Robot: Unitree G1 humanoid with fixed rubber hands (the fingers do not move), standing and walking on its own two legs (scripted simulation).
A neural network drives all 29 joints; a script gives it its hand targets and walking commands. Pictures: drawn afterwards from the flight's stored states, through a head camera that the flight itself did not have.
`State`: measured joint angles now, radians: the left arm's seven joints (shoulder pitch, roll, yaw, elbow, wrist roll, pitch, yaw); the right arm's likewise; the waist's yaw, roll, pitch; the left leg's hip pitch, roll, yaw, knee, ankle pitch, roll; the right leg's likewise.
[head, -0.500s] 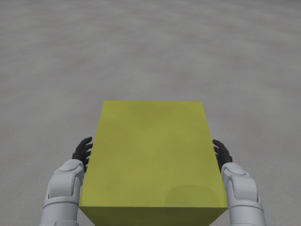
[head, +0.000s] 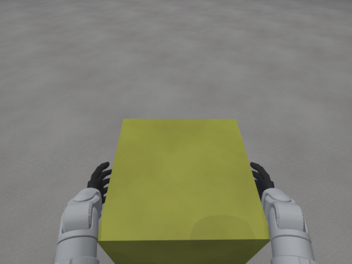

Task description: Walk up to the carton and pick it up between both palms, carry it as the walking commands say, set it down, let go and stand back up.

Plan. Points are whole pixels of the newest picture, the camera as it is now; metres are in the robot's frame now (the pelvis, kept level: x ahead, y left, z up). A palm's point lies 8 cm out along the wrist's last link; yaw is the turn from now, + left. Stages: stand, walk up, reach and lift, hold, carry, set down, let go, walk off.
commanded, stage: hold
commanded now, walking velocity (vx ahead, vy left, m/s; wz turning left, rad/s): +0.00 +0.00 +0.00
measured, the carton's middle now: (180, 196) +0.31 -0.01 -0.03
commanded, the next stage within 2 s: carry in 0.54 s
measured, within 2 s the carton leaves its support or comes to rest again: neither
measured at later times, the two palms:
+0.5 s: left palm (94, 199) +0.27 +0.19 +0.04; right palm (263, 197) +0.27 -0.21 +0.03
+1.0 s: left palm (147, 163) +0.34 +0.07 +0.07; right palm (306, 165) +0.34 -0.32 +0.07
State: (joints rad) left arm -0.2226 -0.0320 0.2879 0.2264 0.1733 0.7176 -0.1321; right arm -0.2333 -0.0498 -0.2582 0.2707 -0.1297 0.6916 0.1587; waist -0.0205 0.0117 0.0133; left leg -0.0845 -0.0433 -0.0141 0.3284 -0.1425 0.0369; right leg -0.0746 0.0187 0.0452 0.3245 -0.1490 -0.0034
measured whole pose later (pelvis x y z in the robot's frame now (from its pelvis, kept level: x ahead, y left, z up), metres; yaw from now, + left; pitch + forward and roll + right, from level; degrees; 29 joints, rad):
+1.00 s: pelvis +0.08 -0.11 -0.01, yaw +1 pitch +7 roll +0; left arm -0.13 -0.01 0.15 -0.16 0.03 1.13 0.00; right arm -0.10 -0.09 -0.23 -0.17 0.06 1.14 0.02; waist -0.02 0.02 -0.25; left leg -0.50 0.07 0.06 0.78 -0.36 -0.02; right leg -0.29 0.04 -0.06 0.41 -0.25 -0.06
